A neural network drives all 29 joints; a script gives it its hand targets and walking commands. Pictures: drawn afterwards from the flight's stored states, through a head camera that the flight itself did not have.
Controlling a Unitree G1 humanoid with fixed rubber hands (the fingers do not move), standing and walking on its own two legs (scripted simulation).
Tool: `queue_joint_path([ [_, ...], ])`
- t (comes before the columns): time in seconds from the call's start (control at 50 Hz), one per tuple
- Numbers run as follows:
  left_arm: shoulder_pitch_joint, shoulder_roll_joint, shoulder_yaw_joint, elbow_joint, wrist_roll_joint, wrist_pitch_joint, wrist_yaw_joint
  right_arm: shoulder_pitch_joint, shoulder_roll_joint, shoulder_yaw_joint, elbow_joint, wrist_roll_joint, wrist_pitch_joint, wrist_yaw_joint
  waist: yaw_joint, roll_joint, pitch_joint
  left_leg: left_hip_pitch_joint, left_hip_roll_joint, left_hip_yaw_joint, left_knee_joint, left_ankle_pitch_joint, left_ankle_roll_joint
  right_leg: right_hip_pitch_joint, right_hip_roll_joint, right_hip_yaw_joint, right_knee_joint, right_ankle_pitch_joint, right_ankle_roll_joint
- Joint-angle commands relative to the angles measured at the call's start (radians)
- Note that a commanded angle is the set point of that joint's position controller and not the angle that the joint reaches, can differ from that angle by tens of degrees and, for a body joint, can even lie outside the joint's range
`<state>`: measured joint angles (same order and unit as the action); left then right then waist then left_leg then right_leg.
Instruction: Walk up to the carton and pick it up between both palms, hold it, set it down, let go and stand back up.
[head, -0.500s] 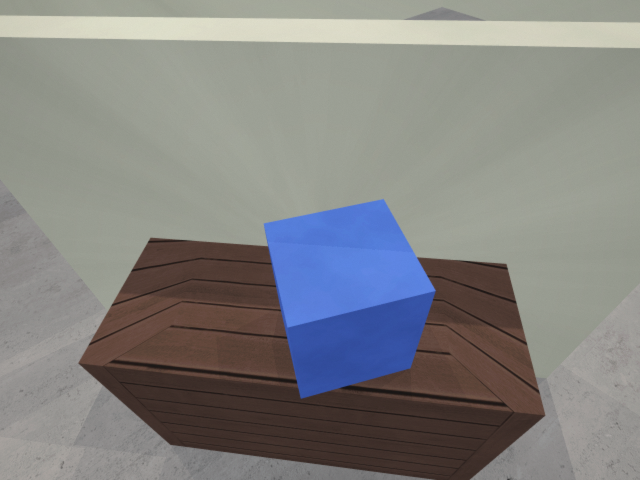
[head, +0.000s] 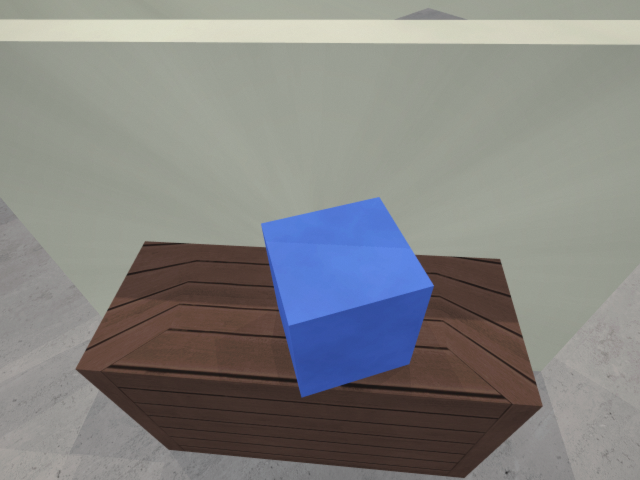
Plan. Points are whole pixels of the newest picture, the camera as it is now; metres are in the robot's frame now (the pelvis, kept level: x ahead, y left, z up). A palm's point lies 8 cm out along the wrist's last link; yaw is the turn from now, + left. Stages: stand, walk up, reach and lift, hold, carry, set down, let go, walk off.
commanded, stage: stand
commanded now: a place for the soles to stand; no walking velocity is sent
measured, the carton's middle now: (340, 298) +0.43 +0.02 -0.09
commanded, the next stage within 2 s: reach and lift in 0.02 s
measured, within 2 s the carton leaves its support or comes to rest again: neither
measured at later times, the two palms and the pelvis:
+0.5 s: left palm out of the picture +0.12 +0.20 -0.11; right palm out of the picture +0.13 -0.23 -0.11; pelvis -0.02 -0.02 -0.02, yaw +0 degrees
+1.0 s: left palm out of the picture +0.14 +0.18 -0.10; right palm out of the picture +0.16 -0.25 -0.10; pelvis +0.01 -0.04 -0.01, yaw +1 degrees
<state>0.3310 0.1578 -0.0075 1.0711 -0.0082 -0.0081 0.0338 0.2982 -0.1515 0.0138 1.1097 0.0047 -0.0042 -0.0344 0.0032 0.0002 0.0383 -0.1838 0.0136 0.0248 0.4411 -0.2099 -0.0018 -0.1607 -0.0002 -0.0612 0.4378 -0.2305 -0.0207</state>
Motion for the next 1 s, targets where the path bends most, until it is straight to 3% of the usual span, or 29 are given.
queue_joint_path([
  [0.0, 0.080, 0.120, 0.026, -0.030, 0.000, -0.015, 0.009, 0.069, -0.125, -0.024, -0.032, 0.000, -0.014, -0.009, 0.001, 0.003, 0.081, -0.056, 0.090, -0.101, -0.114, -0.004, 0.012, -0.065, -0.109, 0.122, -0.138, -0.019, 0.008],
  [0.02, -0.986, 0.349, 0.054, -0.348, -0.061, 0.189, -0.027, -0.924, -0.105, -0.172, -0.362, -0.111, 0.011, 0.034, -0.102, -0.109, -0.099, -0.422, 0.047, 0.046, 0.114, -0.227, 0.010, -0.138, -0.035, 0.036, 0.161, -0.295, -0.007],
  [0.04, -0.649, 0.280, -0.021, -0.316, -0.135, 0.337, 0.006, -0.657, -0.102, -0.196, -0.355, -0.110, 0.132, 0.046, -0.047, -0.110, -0.067, -0.478, 0.014, 0.086, 0.189, -0.345, -0.008, -0.086, -0.049, 0.070, 0.239, -0.377, -0.014],
  [0.06, -0.626, 0.257, -0.011, -0.439, -0.143, 0.446, 0.015, -0.596, -0.095, -0.161, -0.449, -0.084, 0.208, 0.063, -0.015, -0.084, -0.166, -0.442, 0.028, 0.078, 0.176, -0.273, -0.018, -0.070, -0.062, 0.094, 0.227, -0.287, -0.007],
  [0.08, -0.619, 0.223, 0.016, -0.553, -0.113, 0.535, 0.023, -0.538, -0.125, -0.145, -0.477, -0.057, 0.257, 0.083, 0.006, -0.031, -0.251, -0.400, 0.024, 0.086, 0.181, -0.278, -0.030, -0.082, -0.073, 0.095, 0.245, -0.232, -0.006],
  [0.1, -0.605, 0.217, 0.039, -0.631, -0.093, 0.614, 0.023, -0.479, -0.115, -0.117, -0.509, -0.023, 0.297, 0.102, 0.005, -0.005, -0.276, -0.358, 0.028, 0.088, 0.185, -0.294, -0.040, -0.126, -0.081, 0.098, 0.238, -0.233, -0.011],
  [0.12, -0.541, 0.222, 0.033, -0.644, -0.081, 0.671, 0.024, -0.394, -0.117, -0.084, -0.496, 0.003, 0.316, 0.111, -0.007, 0.038, -0.223, -0.317, 0.054, 0.069, 0.197, -0.172, -0.053, -0.245, -0.082, 0.052, 0.258, -0.066, -0.023],
  [0.14, -0.524, 0.206, 0.056, -0.680, -0.032, 0.715, 0.012, -0.349, -0.158, -0.071, -0.453, 0.036, 0.326, 0.115, -0.017, 0.098, -0.311, -0.200, 0.058, 0.060, 0.239, -0.002, -0.082, -0.278, -0.056, 0.001, 0.304, 0.082, -0.028],
  [0.16, -0.456, 0.172, 0.063, -0.703, -0.003, 0.763, -0.001, -0.310, -0.189, -0.057, -0.429, 0.074, 0.335, 0.114, -0.017, 0.147, -0.306, -0.126, 0.060, 0.038, 0.236, 0.062, -0.106, -0.298, -0.023, -0.047, 0.315, 0.073, -0.041],
  [0.18, -0.411, 0.162, 0.071, -0.694, 0.009, 0.801, -0.021, -0.296, -0.187, -0.040, -0.410, 0.103, 0.343, 0.104, -0.031, 0.123, -0.273, -0.044, 0.063, 0.030, 0.234, 0.082, -0.104, -0.333, -0.006, -0.065, 0.271, 0.055, -0.043],
  [0.22, -0.273, 0.096, 0.107, -0.742, 0.047, 0.856, -0.037, -0.254, -0.248, 0.007, -0.426, 0.167, 0.353, 0.083, -0.029, 0.103, -0.237, 0.085, 0.060, 0.013, 0.199, 0.241, -0.118, -0.271, 0.033, -0.076, 0.200, 0.115, -0.046],
  [0.24, -0.216, 0.071, 0.124, -0.792, 0.072, 0.877, -0.043, -0.244, -0.271, 0.017, -0.448, 0.190, 0.356, 0.078, -0.027, 0.091, -0.203, 0.118, 0.054, 0.009, 0.148, 0.224, -0.116, -0.223, 0.045, -0.066, 0.139, 0.107, -0.041],
  [0.26, -0.199, 0.060, 0.136, -0.830, 0.093, 0.889, -0.052, -0.256, -0.271, 0.020, -0.466, 0.196, 0.362, 0.076, -0.040, 0.042, -0.152, 0.132, 0.037, 0.003, 0.097, 0.080, -0.098, -0.233, 0.047, -0.056, 0.079, 0.013, -0.025],
  [0.28, -0.184, 0.057, 0.146, -0.814, 0.106, 0.893, -0.047, -0.264, -0.264, 0.038, -0.498, 0.189, 0.360, 0.067, -0.023, 0.036, -0.068, 0.080, 0.030, 0.025, 0.082, 0.028, -0.083, -0.238, 0.032, -0.038, 0.051, -0.013, -0.023],
  [0.34, -0.197, 0.075, 0.161, -0.874, 0.125, 0.853, -0.042, -0.271, -0.249, 0.029, -0.554, 0.160, 0.333, 0.069, -0.017, 0.004, 0.011, 0.028, 0.001, 0.040, 0.046, -0.067, -0.054, -0.224, 0.031, -0.022, 0.005, -0.090, -0.006],
  [0.42, -0.309, 0.115, 0.169, -0.890, 0.107, 0.714, -0.024, -0.307, -0.177, -0.004, -0.667, 0.106, 0.264, 0.100, 0.013, -0.023, -0.044, -0.047, 0.005, 0.069, 0.072, -0.111, -0.030, -0.272, -0.002, 0.004, -0.021, -0.166, 0.005],
  [0.52, -0.343, 0.141, 0.143, -0.928, 0.035, 0.521, 0.010, -0.260, -0.135, -0.043, -0.760, 0.067, 0.160, 0.113, 0.034, -0.001, -0.243, -0.108, 0.023, 0.089, 0.125, -0.030, -0.022, -0.246, -0.026, 0.048, 0.058, -0.031, 0.020],
  [0.62, -0.197, 0.145, 0.135, -0.920, -0.016, 0.381, 0.029, -0.124, -0.157, -0.049, -0.690, 0.096, 0.010, 0.111, 0.027, -0.023, -0.331, -0.075, -0.012, 0.074, 0.170, 0.138, -0.023, -0.187, -0.020, 0.073, 0.083, 0.215, 0.034],
  [0.7, -0.148, 0.148, 0.145, -0.843, -0.017, 0.260, 0.020, -0.099, -0.170, -0.034, -0.593, 0.108, -0.137, 0.116, 0.029, -0.061, -0.335, -0.078, -0.039, 0.051, 0.164, 0.176, -0.011, -0.125, -0.024, 0.087, 0.074, 0.350, 0.052],
  [0.72, -0.144, 0.115, 0.152, -0.864, -0.015, 0.240, 0.027, -0.137, -0.180, -0.053, -0.627, 0.097, -0.175, 0.113, 0.021, -0.041, -0.372, -0.062, -0.022, 0.045, 0.128, 0.169, -0.017, -0.091, -0.028, 0.091, 0.064, 0.319, 0.037],
  [0.8, -0.132, 0.103, 0.132, -0.789, -0.012, 0.189, 0.040, -0.137, -0.156, -0.044, -0.548, 0.073, -0.214, 0.116, 0.028, -0.081, -0.249, -0.047, -0.025, 0.049, 0.044, 0.105, 0.009, -0.044, -0.030, 0.096, -0.012, 0.196, 0.025],
  [0.86, -0.144, 0.087, 0.116, -0.762, 0.000, 0.157, 0.055, -0.146, -0.154, -0.041, -0.484, 0.080, -0.218, 0.133, 0.037, -0.054, -0.181, -0.023, -0.022, 0.046, 0.014, 0.101, 0.010, -0.048, -0.022, 0.090, -0.044, 0.128, 0.009],
  [0.98, -0.150, 0.066, 0.120, -0.742, 0.043, 0.073, 0.073, -0.167, -0.175, -0.019, -0.411, 0.110, -0.263, 0.153, 0.035, -0.045, -0.145, 0.004, -0.024, 0.035, 0.002, 0.157, 0.008, -0.003, -0.021, 0.099, -0.062, 0.228, 0.008],
])
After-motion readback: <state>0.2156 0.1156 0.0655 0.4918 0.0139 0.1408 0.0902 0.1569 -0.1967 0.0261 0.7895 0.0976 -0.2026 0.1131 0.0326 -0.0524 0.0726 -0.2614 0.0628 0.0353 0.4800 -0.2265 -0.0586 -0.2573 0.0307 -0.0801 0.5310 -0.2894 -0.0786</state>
